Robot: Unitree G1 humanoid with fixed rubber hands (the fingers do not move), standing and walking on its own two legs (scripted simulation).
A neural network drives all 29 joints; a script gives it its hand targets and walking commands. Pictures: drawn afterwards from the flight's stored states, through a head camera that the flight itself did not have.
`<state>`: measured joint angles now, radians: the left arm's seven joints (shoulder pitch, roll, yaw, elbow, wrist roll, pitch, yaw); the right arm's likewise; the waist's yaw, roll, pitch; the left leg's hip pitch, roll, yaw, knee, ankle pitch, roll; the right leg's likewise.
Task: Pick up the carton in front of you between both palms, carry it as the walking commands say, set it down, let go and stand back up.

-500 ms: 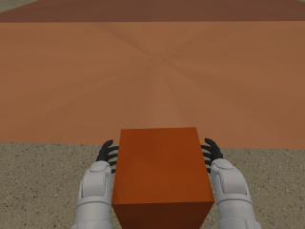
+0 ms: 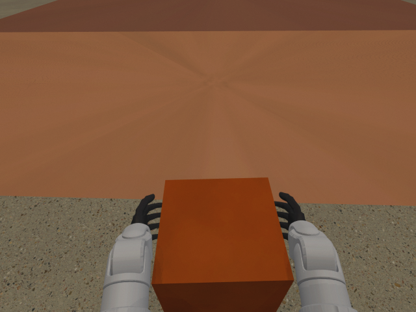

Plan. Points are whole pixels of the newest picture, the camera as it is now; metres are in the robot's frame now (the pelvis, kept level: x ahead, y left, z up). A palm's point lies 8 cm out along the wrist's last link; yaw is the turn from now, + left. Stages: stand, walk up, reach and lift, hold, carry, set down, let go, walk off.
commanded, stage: hold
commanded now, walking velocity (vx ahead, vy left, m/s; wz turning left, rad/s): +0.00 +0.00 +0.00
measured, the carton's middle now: (218, 254) +0.28 +0.00 -0.02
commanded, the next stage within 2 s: carry in 0.18 s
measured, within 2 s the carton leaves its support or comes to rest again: neither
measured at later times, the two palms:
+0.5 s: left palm (146, 204) +0.34 +0.15 +0.07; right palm (292, 201) +0.34 -0.15 +0.07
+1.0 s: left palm (152, 131) +0.57 +0.16 +0.09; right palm (261, 125) +0.59 -0.14 +0.09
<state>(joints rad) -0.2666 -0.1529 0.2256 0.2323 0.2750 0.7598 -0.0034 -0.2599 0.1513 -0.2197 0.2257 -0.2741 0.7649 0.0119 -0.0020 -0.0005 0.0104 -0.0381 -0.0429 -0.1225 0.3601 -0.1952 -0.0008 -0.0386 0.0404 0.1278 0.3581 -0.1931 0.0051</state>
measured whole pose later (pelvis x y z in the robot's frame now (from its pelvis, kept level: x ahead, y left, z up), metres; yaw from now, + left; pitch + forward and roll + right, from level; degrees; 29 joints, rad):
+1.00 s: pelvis +0.31 +0.00 +0.00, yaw +2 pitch +6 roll +2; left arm -0.17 -0.14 0.12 -0.36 0.10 1.21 0.10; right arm -0.18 0.14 -0.11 -0.35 -0.11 1.22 -0.09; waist 0.04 -0.03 -0.11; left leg -0.58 0.06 0.13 0.81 -0.25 0.00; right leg -0.06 -0.02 -0.17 0.25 -0.30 -0.04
